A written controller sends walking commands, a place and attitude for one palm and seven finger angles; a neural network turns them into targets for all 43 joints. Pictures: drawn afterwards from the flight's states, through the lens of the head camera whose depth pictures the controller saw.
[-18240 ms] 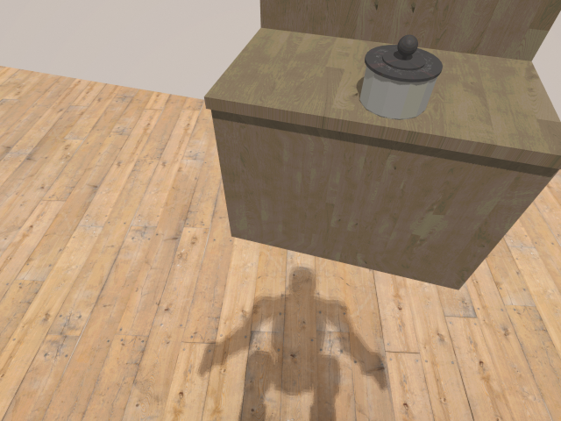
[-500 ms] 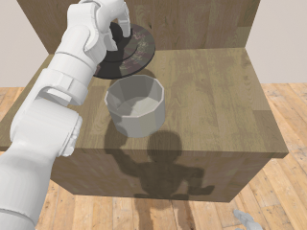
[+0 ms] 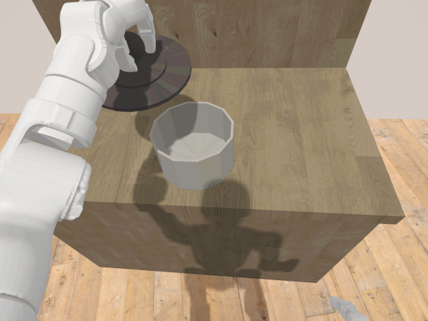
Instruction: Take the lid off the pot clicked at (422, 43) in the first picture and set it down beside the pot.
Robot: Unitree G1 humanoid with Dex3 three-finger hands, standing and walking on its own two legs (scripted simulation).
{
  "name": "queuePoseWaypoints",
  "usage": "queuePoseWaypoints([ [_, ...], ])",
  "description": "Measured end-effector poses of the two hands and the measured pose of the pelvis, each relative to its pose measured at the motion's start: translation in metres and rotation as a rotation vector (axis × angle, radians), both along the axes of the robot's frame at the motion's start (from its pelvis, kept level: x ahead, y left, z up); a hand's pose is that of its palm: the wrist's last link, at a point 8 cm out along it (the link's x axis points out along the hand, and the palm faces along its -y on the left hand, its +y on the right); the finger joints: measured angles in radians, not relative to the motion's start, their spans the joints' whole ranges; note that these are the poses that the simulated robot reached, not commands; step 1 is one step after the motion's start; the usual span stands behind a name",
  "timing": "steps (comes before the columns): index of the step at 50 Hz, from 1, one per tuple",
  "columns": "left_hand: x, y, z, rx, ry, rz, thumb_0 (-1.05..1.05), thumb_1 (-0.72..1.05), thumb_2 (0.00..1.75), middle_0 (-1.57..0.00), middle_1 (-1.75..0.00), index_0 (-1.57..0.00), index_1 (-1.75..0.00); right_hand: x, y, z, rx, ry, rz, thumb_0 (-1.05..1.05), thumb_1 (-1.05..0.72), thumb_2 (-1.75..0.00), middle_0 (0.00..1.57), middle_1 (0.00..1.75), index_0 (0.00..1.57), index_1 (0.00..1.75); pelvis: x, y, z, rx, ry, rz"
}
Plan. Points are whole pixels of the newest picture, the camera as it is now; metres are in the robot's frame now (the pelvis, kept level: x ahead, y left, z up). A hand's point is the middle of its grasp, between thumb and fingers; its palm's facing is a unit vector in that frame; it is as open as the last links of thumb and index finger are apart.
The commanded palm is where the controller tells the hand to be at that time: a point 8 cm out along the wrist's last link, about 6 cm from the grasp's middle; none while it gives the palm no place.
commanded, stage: move the lid sideways beside the pot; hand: left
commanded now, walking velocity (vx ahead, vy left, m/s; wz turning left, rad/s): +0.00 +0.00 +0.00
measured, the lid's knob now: (129, 47) +0.51 +0.13 +0.25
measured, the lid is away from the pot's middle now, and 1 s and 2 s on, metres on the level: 0.09 0.21 0.25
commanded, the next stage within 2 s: lower the lid onto the table in 1.30 s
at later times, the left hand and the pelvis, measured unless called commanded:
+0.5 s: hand (84, 51) +0.49 +0.20 +0.26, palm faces -0.21 -0.02 -0.98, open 7.5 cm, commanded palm +0.47 +0.20 +0.33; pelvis +0.00 +0.00 +0.00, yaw +0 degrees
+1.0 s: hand (57, 50) +0.49 +0.25 +0.26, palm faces -0.22 -0.03 -0.98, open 7.5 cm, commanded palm +0.48 +0.25 +0.33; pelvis +0.01 +0.01 +0.00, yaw +0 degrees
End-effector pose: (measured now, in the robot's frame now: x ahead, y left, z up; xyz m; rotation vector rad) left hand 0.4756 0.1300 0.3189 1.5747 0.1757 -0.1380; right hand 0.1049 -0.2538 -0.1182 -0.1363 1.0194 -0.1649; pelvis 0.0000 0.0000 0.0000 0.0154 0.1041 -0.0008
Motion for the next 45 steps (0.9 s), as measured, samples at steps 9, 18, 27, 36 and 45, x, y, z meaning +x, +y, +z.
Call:
queuePoseWaypoints([
  [9,0.005,0.02,0.002,-0.019,-0.001,0.03,0.0,0.21,0.74,-0.71,-0.95,-0.71,-0.97,-0.006,0.001,-0.001,-0.001,0.023,-0.01,0.01,-0.91,-0.9,0.2,0.3,0.2,0.3,0.002,0.001,0.0,-0.004,0.005,-0.003],
  [18,0.005,0.048,0.001,-0.001,0.007,0.074,0.0,0.21,0.74,-0.71,-0.95,-0.71,-0.97,-0.012,0.0,0.0,-0.008,0.053,-0.022,0.01,-0.91,-0.9,0.2,0.3,0.2,0.3,0.003,0.002,0.0,-0.008,0.01,-0.002],
  [27,0.004,0.071,-0.001,0.007,0.015,0.104,0.0,0.21,0.74,-0.71,-0.95,-0.71,-0.97,-0.009,-0.002,0.002,-0.023,0.062,-0.022,0.01,-0.91,-0.9,0.2,0.3,0.2,0.3,0.004,0.004,0.0,-0.014,0.014,0.005],
  [36,0.005,0.088,0.0,0.008,0.016,0.121,0.0,0.21,0.74,-0.71,-0.95,-0.71,-0.97,-0.007,0.001,0.002,-0.024,0.075,-0.013,0.01,-0.91,-0.9,0.2,0.3,0.2,0.3,0.006,0.006,0.0,-0.018,0.022,0.011],
  [45,0.009,0.1,0.0,0.013,0.018,0.131,0.0,0.21,0.74,-0.71,-0.95,-0.71,-0.97,-0.01,0.004,0.0,-0.021,0.1,-0.019,0.01,-0.91,-0.9,0.2,0.3,0.2,0.3,0.008,0.008,0.0,-0.021,0.03,0.012],
])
